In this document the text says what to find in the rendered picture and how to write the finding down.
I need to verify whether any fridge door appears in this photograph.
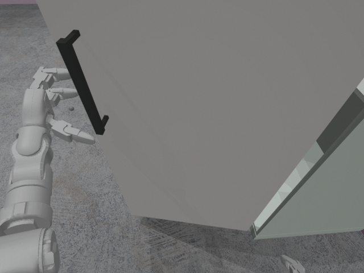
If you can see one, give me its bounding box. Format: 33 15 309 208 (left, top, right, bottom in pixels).
36 0 364 231

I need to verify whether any left robot upper arm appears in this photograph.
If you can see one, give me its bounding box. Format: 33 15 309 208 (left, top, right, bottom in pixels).
0 227 60 273

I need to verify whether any handle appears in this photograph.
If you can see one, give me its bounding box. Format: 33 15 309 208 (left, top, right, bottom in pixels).
56 30 109 135

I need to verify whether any left robot forearm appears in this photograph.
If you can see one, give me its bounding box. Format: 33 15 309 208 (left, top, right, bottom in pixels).
0 126 53 237

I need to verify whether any right robot hand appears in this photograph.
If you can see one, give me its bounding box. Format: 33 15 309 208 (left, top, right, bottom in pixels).
280 255 305 273

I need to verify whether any left robot hand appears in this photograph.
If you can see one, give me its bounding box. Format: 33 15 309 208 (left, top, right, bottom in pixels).
21 67 96 144

